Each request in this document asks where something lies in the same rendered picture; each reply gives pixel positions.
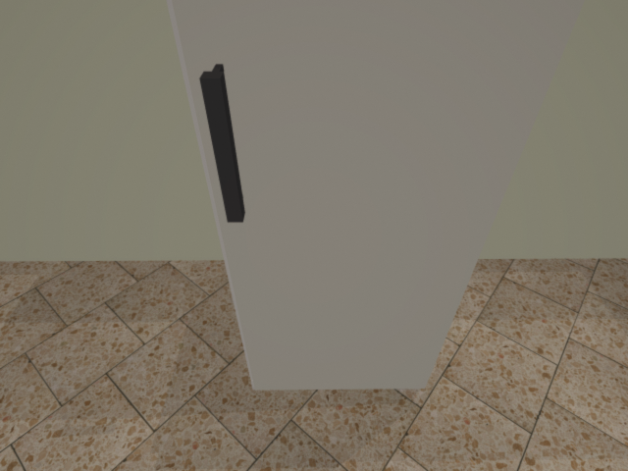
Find fridge door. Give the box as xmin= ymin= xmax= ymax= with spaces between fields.
xmin=172 ymin=0 xmax=585 ymax=391

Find handle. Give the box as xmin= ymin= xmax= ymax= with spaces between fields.
xmin=200 ymin=64 xmax=245 ymax=223

